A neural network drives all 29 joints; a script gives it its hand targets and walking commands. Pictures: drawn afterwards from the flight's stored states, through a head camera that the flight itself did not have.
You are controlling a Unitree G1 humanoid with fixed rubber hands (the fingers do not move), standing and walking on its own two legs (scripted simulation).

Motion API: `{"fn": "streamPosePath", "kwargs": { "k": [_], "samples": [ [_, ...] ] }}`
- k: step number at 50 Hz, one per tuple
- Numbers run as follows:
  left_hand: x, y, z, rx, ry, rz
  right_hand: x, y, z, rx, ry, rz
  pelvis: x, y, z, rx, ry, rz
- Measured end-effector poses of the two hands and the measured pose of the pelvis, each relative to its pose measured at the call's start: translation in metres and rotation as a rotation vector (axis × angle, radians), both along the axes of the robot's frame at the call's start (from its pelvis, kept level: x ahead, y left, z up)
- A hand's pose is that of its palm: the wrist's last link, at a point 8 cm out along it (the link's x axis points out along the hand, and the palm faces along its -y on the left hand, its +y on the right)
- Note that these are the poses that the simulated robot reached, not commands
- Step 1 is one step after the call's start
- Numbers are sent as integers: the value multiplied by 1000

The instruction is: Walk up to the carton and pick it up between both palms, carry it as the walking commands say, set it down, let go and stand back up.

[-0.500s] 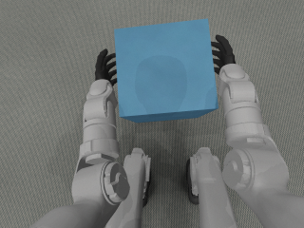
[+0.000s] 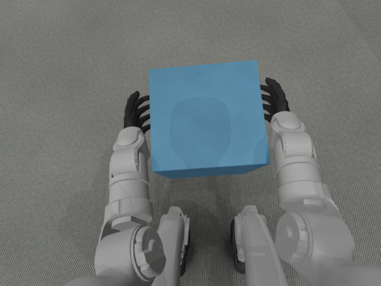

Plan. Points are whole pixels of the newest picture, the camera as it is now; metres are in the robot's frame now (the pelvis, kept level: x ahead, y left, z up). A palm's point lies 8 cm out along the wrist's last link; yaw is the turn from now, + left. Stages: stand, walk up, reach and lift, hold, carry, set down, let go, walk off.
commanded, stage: reach and lift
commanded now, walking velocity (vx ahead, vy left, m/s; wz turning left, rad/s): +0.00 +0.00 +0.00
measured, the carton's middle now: (205, 130) +0.44 +0.02 -0.12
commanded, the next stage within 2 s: none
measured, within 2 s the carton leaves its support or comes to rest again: neither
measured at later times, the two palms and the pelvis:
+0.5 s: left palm (121, 127) +0.39 +0.16 +0.03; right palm (292, 111) +0.43 -0.13 +0.02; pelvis +0.02 +0.00 +0.07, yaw +0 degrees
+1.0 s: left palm (99, 123) +0.37 +0.17 +0.10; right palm (310, 105) +0.40 -0.13 +0.10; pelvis +0.03 +0.00 +0.13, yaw -1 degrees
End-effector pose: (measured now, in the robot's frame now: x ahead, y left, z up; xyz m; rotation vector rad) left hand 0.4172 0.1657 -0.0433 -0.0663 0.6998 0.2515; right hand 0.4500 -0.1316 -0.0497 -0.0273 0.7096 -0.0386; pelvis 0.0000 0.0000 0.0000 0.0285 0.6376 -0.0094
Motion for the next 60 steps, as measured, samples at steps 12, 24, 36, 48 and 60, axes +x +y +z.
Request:
{"fn": "streamPosePath", "kwargs": {
  "k": [12,24,36,48,60],
  "samples": [
    [-11,-2,34,2,-2,-2,-11,-2,34,5,-1,-3,10,-2,32,-3,-56,-2],
    [-22,-3,72,6,-2,-5,-23,-3,70,7,-2,-6,19,-4,64,-8,-129,-3],
    [-34,-1,108,12,0,-9,-35,-1,106,7,0,-4,25,-3,95,-12,-212,-6],
    [-44,0,142,22,-3,-23,-46,0,139,5,-5,-4,32,-1,122,-15,-306,-9],
    [-48,0,177,38,-9,-52,-56,0,174,-10,-13,-8,42,-1,144,-16,-411,-13]
  ]
}}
